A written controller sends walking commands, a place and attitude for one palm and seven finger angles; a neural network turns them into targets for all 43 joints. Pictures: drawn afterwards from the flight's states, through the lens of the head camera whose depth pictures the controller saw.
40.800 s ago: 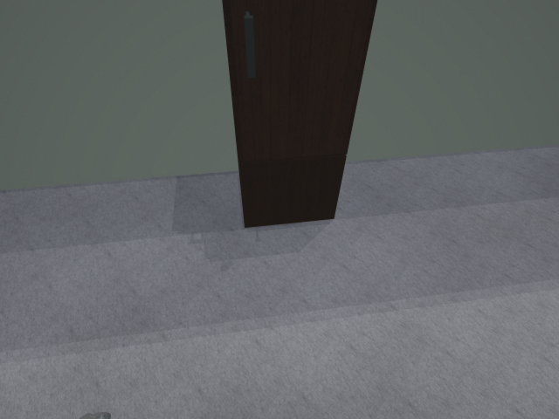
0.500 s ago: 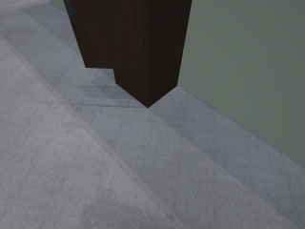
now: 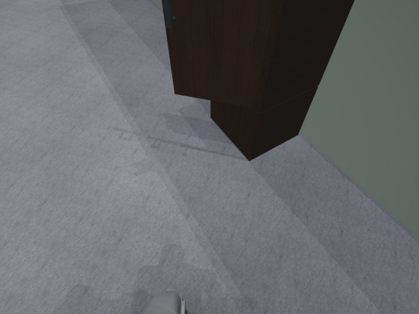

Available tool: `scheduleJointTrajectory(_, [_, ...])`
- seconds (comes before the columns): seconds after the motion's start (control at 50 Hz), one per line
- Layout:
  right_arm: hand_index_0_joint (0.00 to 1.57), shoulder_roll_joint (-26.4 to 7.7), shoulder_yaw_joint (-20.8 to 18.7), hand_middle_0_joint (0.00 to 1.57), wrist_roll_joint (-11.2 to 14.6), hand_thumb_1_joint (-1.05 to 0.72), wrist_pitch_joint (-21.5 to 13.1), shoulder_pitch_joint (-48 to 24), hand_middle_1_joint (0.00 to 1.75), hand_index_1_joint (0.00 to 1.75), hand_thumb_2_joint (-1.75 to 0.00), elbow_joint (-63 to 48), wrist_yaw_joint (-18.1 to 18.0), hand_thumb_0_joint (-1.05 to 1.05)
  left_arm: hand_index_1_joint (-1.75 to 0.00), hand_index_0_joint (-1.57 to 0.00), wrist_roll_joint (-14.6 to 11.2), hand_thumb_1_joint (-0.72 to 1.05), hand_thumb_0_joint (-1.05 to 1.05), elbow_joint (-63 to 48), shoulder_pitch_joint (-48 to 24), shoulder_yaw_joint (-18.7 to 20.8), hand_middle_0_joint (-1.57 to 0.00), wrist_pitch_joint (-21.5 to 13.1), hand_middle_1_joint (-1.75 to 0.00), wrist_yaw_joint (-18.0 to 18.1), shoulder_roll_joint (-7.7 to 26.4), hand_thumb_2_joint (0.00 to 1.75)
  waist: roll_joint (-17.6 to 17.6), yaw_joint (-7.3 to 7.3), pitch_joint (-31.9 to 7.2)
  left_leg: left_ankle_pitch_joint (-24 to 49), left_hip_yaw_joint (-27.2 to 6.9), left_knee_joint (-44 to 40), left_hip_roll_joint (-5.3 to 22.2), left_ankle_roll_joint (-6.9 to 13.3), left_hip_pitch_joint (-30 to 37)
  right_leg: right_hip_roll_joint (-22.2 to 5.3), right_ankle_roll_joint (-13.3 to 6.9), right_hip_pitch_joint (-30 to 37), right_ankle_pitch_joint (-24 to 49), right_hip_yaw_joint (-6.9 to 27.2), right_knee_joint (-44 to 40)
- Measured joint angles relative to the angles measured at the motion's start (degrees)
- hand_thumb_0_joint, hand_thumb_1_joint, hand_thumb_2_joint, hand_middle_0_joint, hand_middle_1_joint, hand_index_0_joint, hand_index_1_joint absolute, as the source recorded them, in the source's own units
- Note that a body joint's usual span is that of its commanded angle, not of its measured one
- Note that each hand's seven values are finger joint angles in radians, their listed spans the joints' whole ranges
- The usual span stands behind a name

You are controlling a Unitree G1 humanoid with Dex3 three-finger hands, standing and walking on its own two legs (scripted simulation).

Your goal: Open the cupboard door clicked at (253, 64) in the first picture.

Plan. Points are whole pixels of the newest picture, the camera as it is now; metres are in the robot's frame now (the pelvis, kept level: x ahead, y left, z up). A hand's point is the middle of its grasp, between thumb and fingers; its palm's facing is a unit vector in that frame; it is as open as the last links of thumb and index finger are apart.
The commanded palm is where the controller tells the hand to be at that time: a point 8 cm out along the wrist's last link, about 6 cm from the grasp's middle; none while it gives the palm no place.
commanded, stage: take the last steps up to it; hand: left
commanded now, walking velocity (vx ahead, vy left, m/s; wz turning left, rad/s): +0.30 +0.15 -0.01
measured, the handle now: (169, 0) +1.03 +0.25 +0.09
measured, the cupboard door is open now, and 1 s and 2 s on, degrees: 43 43 43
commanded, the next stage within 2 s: come to a stop and stand still in 0.92 s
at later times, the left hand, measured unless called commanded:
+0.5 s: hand (134, 222) +0.32 +0.23 -0.15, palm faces -0.04 -0.98 -0.20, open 7.4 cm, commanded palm none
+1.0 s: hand (127, 228) +0.32 +0.26 -0.18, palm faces +0.09 -0.99 -0.14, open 7.3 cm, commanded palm none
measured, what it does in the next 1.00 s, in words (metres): walks ahead: left foot, then right foot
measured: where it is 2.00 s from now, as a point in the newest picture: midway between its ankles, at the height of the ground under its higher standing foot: (204, 262)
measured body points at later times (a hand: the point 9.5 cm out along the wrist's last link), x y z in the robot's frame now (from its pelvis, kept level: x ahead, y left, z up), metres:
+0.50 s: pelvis +0.18 +0.06 +0.00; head +0.20 +0.04 +0.45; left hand +0.33 +0.28 -0.13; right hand +0.12 -0.15 -0.17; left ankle +0.09 +0.14 -0.74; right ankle +0.28 -0.05 -0.71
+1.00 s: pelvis +0.38 +0.10 -0.01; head +0.40 +0.11 +0.44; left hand +0.31 +0.31 -0.17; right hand +0.45 -0.15 -0.15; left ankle +0.46 +0.20 -0.74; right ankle +0.29 -0.04 -0.74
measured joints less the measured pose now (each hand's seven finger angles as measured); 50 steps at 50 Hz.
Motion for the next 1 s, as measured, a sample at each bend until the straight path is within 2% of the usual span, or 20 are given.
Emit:
scheduleJointTrajectory(0.04, [0.20, 0.4, 0.5, 0.20, 0.0, -0.91, -1.1, -1.4, 0.30, 0.30, -0.90, -1.1, 0.0, 0.01, -0.30, -0.20, 0.0, 0.90, 0.01, 1.0, 1.0, 0.2, -0.21, 0.4, -0.30, -0.1, 0.3, 0.90, -0.8, 0.37, 0.3, -0.4, 1.6, -6.4, -1.1, 1.1, 3.4, -1.6, 1.5, 0.1, -2.6, 0.0, 3.0])
scheduleJointTrajectory(0.06, [0.20, 0.3, 0.7, 0.20, -0.1, -0.91, -2.1, -1.9, 0.30, 0.30, -0.90, -1.9, -0.1, 0.01, -0.30, -0.20, -0.1, 0.90, 0.01, 1.4, 1.6, 0.4, -0.21, 0.8, -0.30, -0.2, 0.3, 0.90, -0.8, 0.20, 0.3, 0.8, 2.4, -9.8, -1.5, 1.9, 5.7, -2.4, 1.6, -0.9, -4.6, 0.2, 6.9])
scheduleJointTrajectory(0.08, [0.20, 0.5, 0.6, 0.20, -0.3, -0.91, -3.2, -2.4, 0.30, 0.30, -0.90, -2.7, -0.5, 0.01, -0.30, -0.20, -0.4, 0.90, 0.01, 1.7, 1.6, 0.5, -0.21, 1.4, -0.30, -0.4, 0.4, 0.90, -0.7, -0.33, 0.5, 4.1, 2.5, -9.0, -1.8, 3.0, 5.4, -3.0, 0.4, -3.4, -6.6, 1.4, 14.0])
scheduleJointTrajectory(0.12, [0.20, 1.4, 0.6, 0.20, -0.4, -0.91, -4.5, -2.9, 0.30, 0.30, -0.89, -3.5, -1.5, 0.00, -0.30, -0.20, -0.7, 0.90, 0.01, 1.8, -0.1, 0.6, -0.21, 3.0, -0.30, -0.3, 1.2, 0.90, -1.4, -0.48, 1.0, 1.0, 3.2, -5.3, -2.5, 4.5, 5.3, -1.8, -2.4, -11.2, -9.6, 7.5, 32.3])
scheduleJointTrajectory(0.14, [0.20, 1.9, 0.7, 0.20, -0.4, -0.91, -4.7, -2.7, 0.30, 0.30, -0.89, -3.6, -2.0, 0.00, -0.30, -0.20, -0.7, 0.90, 0.01, 1.7, -1.2, 0.6, -0.21, 3.4, -0.30, -0.1, 1.6, 0.90, -1.4, -0.38, 0.8, -0.6, 3.7, -5.5, -2.6, 4.8, 6.2, -0.7, -3.5, -15.2, -8.8, 9.3, 39.9])
scheduleJointTrajectory(0.16, [0.20, 2.4, 0.8, 0.20, -0.4, -0.91, -4.9, -2.3, 0.30, 0.30, -0.89, -3.7, -2.4, 0.00, -0.30, -0.20, -0.7, 0.90, 0.01, 1.3, -2.5, 0.8, -0.20, 3.6, -0.30, -0.1, 1.9, 0.90, -1.4, -0.36, 0.5, -1.3, 4.0, -6.7, -2.9, 5.1, 7.6, 0.2, -4.2, -18.8, -6.8, 10.1, 45.2])
scheduleJointTrajectory(0.2, [0.20, 3.2, 1.0, 0.20, -0.4, -0.91, -5.5, -0.9, 0.30, 0.30, -0.89, -3.4, -3.2, 0.00, -0.30, -0.20, -0.4, 0.91, 0.01, 0.0, -5.5, 1.1, -0.20, 3.4, -0.30, -0.3, 2.4, 0.90, -1.4, -0.56, 0.0, -0.6, 4.6, -10.8, -3.8, 5.0, 10.9, 1.1, -4.8, -24.4, -2.8, 10.0, 49.5])
scheduleJointTrajectory(0.26, [0.20, 2.8, 0.4, 0.20, -0.2, -0.95, -6.7, 1.7, 0.30, 0.30, -0.89, -2.9, -4.2, -0.02, -0.30, -0.19, -0.2, 0.91, 0.01, -2.7, -9.5, 1.4, -0.20, 2.7, -0.30, -0.4, 2.7, 0.90, -1.3, -1.14, -0.9, 0.9, 5.1, -17.3, -5.4, 5.9, 16.0, 1.9, -4.7, -29.9, 1.3, 9.5, 47.1])
scheduleJointTrajectory(0.34, [0.20, 2.1, 0.8, 0.20, -0.3, -0.94, -6.4, 5.9, 0.30, 0.30, -0.89, -1.1, -3.9, -0.02, -0.30, -0.19, -0.2, 0.91, 0.01, -5.7, -14.3, 1.4, -0.20, 2.6, -0.30, -0.7, 2.6, 0.90, -0.8, -1.88, -2.2, 1.4, 5.4, -23.4, -6.8, 6.2, 21.9, 2.4, -4.2, -33.2, 6.0, 8.8, 39.3])
scheduleJointTrajectory(0.44, [0.20, 2.3, 1.4, 0.20, -0.5, -0.93, -5.7, 11.1, 0.30, 0.30, -0.89, 1.7, -3.6, -0.01, -0.30, -0.19, -0.4, 0.91, 0.01, -8.0, -18.4, 1.1, -0.20, 2.9, -0.30, -1.1, 2.2, 0.90, 0.0, -3.43, -2.5, -0.8, 5.5, -26.3, -7.9, 5.8, 27.3, 2.8, -4.7, -32.1, 9.2, 8.8, 28.2])
scheduleJointTrajectory(0.52, [0.20, 2.8, 1.8, 0.20, -0.8, -0.92, -5.3, 14.4, 0.30, 0.30, -0.89, 3.9, -3.4, 0.00, -0.30, -0.19, -0.4, 0.91, 0.01, -9.2, -19.8, 0.7, -0.20, 2.9, -0.30, -1.3, 1.7, 0.90, 1.1, -4.82, -1.9, -4.8, 5.9, -24.9, -7.4, 4.8, 30.1, 3.9, -6.0, -28.4, 8.0, 8.3, 20.4])
scheduleJointTrajectory(0.56, [0.20, 3.1, 2.0, 0.20, -0.7, -0.91, -5.1, 16.0, 0.30, 0.30, -0.89, 5.1, -3.4, 0.00, -0.30, -0.19, -0.4, 0.91, 0.01, -9.7, -19.7, 0.4, -0.20, 2.1, -0.30, -1.4, 1.6, 0.90, 1.7, -5.13, -1.5, -8.6, 5.9, -20.7, -6.1, 3.9, 30.2, 5.2, -7.0, -24.5, 8.3, 7.4, 15.5])
scheduleJointTrajectory(0.58, [0.20, 3.3, 2.0, 0.20, -0.4, -0.91, -4.9, 16.6, 0.30, 0.30, -0.89, 5.8, -3.2, 0.00, -0.30, -0.19, -0.4, 0.91, 0.01, -9.8, -19.6, 0.4, -0.20, 1.3, -0.30, -1.4, 1.5, 0.90, 2.2, -5.00, -1.2, -10.9, 5.7, -15.5, -5.0, 3.6, 28.7, 5.8, -7.9, -23.0, 8.5, 7.1, 14.6])
scheduleJointTrajectory(0.62, [0.20, 3.6, 2.0, 0.20, 0.1, -0.91, -4.0, 16.0, 0.30, 0.30, -0.89, 6.7, -3.0, 0.00, -0.30, -0.20, -0.7, 0.91, 0.01, -9.6, -18.9, 0.3, -0.20, -0.1, -0.30, -1.2, 1.1, 0.90, 2.7, -4.79, 0.0, -13.5, 2.3, 3.7, -4.2, 2.9, 21.5, 6.4, -8.5, -21.9, 6.0, 6.2, 16.4])
scheduleJointTrajectory(0.66, [0.20, 3.5, 1.6, 0.20, 0.2, -0.91, -3.2, 14.5, 0.30, 0.30, -0.89, 6.7, -2.9, 0.01, -0.30, -0.20, -1.0, 0.91, 0.00, -8.8, -17.0, 0.2, -0.20, -0.4, -0.30, -0.6, 0.6, 0.90, 2.7, -4.42, 0.4, -11.0, -0.7, 18.7, -3.9, 2.5, 13.8, 6.9, -8.3, -19.3, 5.1, 5.9, 14.5])
scheduleJointTrajectory(0.7, [0.20, 3.3, 1.2, 0.20, 0.0, -0.91, -2.9, 12.5, 0.30, 0.30, -0.89, 5.7, -2.9, 0.01, -0.30, -0.20, -1.6, 0.92, 0.00, -7.6, -14.6, 0.9, -0.20, -0.6, -0.30, 0.3, 0.2, 0.90, 2.8, -4.30, 0.1, -6.4, -2.2, 23.0, -2.3, 1.7, 7.7, 7.5, -7.5, -16.4, 6.3, 5.5, 10.3])
scheduleJointTrajectory(0.76, [0.20, 3.5, 0.8, 0.20, -0.3, -0.91, -2.9, 9.6, 0.30, 0.30, -0.89, 3.8, -2.7, 0.01, -0.30, -0.20, -1.3, 0.96, -0.02, -5.8, -11.7, 1.9, -0.21, -0.9, -0.30, 0.9, 1.8, 0.90, 2.1, -4.04, -0.9, -2.0, -3.2, 18.2, 0.4, 0.4, 1.8, 7.9, -7.6, -12.6, 7.7, 5.0, 4.3])
scheduleJointTrajectory(0.84, [0.20, 2.9, 0.3, 0.20, -0.4, -0.92, -2.9, 5.7, 0.30, 0.30, -0.89, 1.8, -2.5, 0.01, -0.30, -0.20, -0.8, 0.95, -0.02, -2.6, -8.4, 1.2, -0.20, -0.8, -0.30, 0.1, 2.4, 0.90, 1.3, -2.98, -1.6, 1.2, -3.0, 6.9, 2.0, -0.7, -0.8, 7.4, -6.5, -8.7, 7.7, 4.9, -0.1])
scheduleJointTrajectory(0.94, [0.20, 1.1, 0.1, 0.20, -0.1, -0.93, -3.4, 2.1, 0.30, 0.30, -0.89, 0.6, -1.8, 0.01, -0.30, -0.20, -0.4, 0.93, 0.00, 0.4, -5.0, 0.5, -0.20, -0.1, -0.30, -0.4, 1.6, 0.90, 0.4, -0.87, -1.7, 2.1, -1.3, -5.7, 0.7, -0.5, 2.2, 5.7, -3.9, -5.2, 4.4, 5.0, 0.3])
scheduleJointTrajectory(1.0, [0.20, 0.3, 0.5, 0.20, -0.2, -0.93, -4.8, 1.1, 0.30, 0.30, -0.89, -0.7, -1.7, 0.01, -0.30, -0.20, -0.5, 0.92, 0.00, 1.5, -2.7, 0.4, -0.20, 0.8, -0.30, -0.4, 1.1, 0.90, 0.3, -0.39, -2.0, 5.8, 0.0, -13.9, -0.5, 0.6, 7.5, 4.7, -2.4, -5.2, -0.5, 5.4, 6.0])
